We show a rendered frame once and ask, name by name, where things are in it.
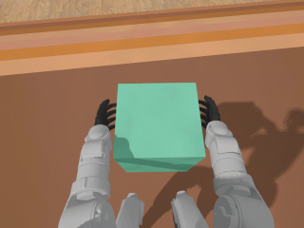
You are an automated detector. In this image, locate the robot left upper arm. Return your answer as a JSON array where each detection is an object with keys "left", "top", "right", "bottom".
[{"left": 59, "top": 199, "right": 117, "bottom": 228}]

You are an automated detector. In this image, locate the carton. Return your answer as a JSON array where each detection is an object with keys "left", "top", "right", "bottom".
[{"left": 113, "top": 83, "right": 206, "bottom": 173}]

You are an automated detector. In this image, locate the left robot forearm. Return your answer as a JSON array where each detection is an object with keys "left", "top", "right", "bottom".
[{"left": 58, "top": 124, "right": 113, "bottom": 228}]

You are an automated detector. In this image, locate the left robot hand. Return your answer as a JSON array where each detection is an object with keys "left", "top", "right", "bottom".
[{"left": 94, "top": 99, "right": 117, "bottom": 131}]

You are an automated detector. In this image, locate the left robot shin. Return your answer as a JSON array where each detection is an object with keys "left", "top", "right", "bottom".
[{"left": 121, "top": 193, "right": 139, "bottom": 205}]

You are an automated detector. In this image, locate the robot right upper arm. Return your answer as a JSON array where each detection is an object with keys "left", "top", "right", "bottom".
[{"left": 213, "top": 194, "right": 275, "bottom": 228}]

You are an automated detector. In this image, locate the right robot hand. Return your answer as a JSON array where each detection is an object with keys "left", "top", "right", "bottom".
[{"left": 198, "top": 95, "right": 220, "bottom": 129}]

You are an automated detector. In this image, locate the right robot forearm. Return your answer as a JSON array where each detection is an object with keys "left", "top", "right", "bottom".
[{"left": 204, "top": 121, "right": 275, "bottom": 226}]

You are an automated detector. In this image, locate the right robot thigh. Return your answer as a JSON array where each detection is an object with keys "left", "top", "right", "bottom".
[{"left": 170, "top": 195, "right": 209, "bottom": 228}]

